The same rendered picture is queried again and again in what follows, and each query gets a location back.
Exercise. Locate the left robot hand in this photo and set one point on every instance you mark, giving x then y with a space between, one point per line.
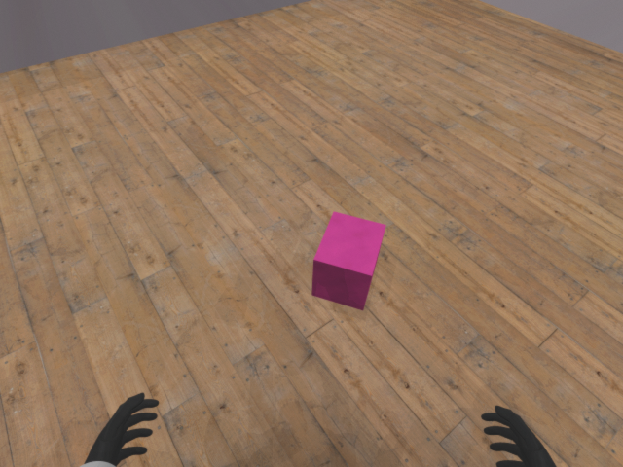
109 443

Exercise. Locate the carton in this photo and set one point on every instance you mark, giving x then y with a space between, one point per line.
345 260

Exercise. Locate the right robot hand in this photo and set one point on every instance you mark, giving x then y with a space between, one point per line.
528 448

